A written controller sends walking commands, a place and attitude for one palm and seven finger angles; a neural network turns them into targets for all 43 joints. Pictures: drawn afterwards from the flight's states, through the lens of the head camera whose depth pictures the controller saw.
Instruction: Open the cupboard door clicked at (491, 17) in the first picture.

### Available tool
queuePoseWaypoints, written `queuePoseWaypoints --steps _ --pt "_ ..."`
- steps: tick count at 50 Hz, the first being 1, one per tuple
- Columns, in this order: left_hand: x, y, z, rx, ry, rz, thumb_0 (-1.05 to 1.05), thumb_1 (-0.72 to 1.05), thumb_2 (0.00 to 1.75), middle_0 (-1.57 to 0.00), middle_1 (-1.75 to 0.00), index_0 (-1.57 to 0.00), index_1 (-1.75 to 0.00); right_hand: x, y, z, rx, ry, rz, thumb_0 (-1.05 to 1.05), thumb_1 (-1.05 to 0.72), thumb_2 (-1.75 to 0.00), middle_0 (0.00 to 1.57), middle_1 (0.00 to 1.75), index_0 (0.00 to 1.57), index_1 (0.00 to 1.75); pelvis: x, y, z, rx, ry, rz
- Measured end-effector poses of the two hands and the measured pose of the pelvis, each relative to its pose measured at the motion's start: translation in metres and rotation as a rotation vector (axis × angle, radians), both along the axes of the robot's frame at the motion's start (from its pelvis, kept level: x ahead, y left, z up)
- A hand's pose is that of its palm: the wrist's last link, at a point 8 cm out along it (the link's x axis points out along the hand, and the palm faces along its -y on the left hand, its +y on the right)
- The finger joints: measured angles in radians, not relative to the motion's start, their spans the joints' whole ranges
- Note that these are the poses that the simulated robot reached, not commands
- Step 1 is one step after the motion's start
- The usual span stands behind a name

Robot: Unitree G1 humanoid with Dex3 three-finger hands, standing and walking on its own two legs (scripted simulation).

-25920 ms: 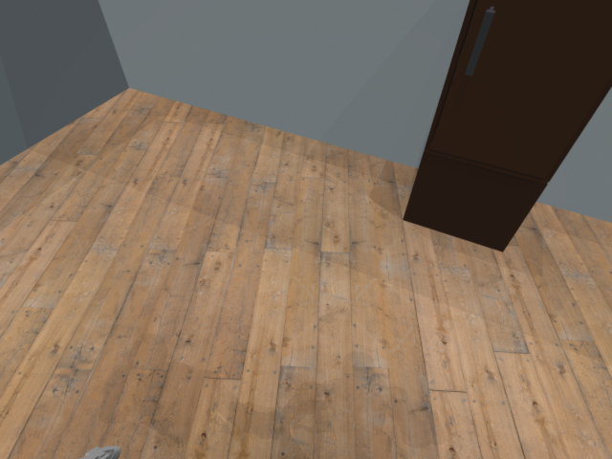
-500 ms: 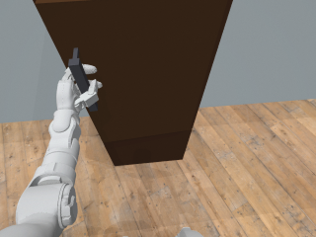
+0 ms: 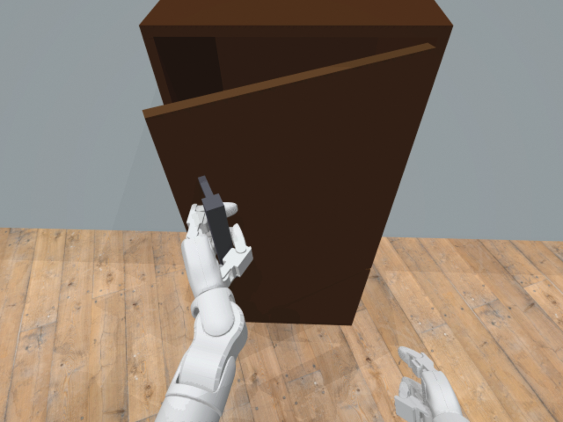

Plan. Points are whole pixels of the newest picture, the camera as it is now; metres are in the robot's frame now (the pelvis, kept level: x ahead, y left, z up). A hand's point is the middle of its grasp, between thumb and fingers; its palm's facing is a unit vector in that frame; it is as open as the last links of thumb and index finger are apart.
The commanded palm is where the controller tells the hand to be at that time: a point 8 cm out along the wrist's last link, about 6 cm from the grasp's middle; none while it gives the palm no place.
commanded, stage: pull the door open along its arc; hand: left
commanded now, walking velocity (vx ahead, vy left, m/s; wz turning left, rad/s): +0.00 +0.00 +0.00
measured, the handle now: (218, 231) +0.37 +0.12 +0.08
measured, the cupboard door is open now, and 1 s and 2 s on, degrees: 27 36 40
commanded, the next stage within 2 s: open thumb and fingers to let go in 0.36 s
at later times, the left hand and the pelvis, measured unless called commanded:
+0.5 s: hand (274, 292) +0.27 +0.03 +0.09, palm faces +0.28 -0.96 -0.04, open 6.0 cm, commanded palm +0.23 +0.07 +0.08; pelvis +0.00 -0.03 +0.00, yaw +1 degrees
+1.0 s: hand (252, 289) +0.27 +0.06 +0.09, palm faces +0.36 -0.93 -0.02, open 12.9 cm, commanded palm +0.22 +0.07 +0.08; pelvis -0.02 -0.01 -0.01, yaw +1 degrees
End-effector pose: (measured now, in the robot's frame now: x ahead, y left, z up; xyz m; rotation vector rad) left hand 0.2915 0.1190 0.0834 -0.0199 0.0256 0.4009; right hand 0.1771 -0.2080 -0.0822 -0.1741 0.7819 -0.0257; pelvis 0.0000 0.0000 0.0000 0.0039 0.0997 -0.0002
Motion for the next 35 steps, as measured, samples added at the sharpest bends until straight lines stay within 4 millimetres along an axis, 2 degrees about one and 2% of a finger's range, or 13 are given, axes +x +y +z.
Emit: queuePoseWaypoints --steps 9,19,24,29,35 --pt "-0.034 -0.025 0.003 0.042 0.018 -0.081 0.00 0.69 0.75 -0.38 -1.35 -0.38 -1.35 0.006 -0.006 -0.001 0.028 -0.004 0.004 0.01 -0.91 -0.90 0.20 0.29 0.20 0.30 0.004 -0.012 0.000 0.001 -0.041 0.014" --pt "-0.060 -0.043 0.007 0.040 0.058 -0.174 0.00 0.67 0.71 -0.40 -1.34 -0.38 -1.35 0.005 -0.019 -0.003 0.070 -0.022 0.009 0.01 -0.91 -0.90 0.20 0.29 0.20 0.30 0.005 -0.026 -0.002 0.006 -0.065 0.019" --pt "-0.062 -0.045 0.007 0.044 0.050 -0.139 0.01 0.66 0.73 -0.39 -1.33 -0.38 -1.35 0.006 -0.026 -0.003 0.049 -0.038 0.018 0.01 -0.91 -0.90 0.20 0.29 0.20 0.30 0.001 -0.031 -0.003 0.009 -0.070 0.020" --pt "-0.053 -0.037 0.006 0.043 0.029 -0.037 0.02 0.63 0.76 -0.39 -1.33 -0.38 -1.34 0.005 -0.031 -0.006 0.018 -0.035 0.024 0.01 -0.91 -0.90 0.20 0.29 0.20 0.30 -0.006 -0.034 -0.004 0.011 -0.060 0.020" --pt "-0.056 -0.034 0.006 0.048 0.009 -0.026 0.02 0.49 0.71 -0.36 -1.28 -0.37 -1.31 -0.004 -0.034 -0.006 0.012 -0.039 0.010 0.01 -0.91 -0.90 0.20 0.29 0.20 0.30 -0.011 -0.033 -0.004 0.014 -0.053 0.023"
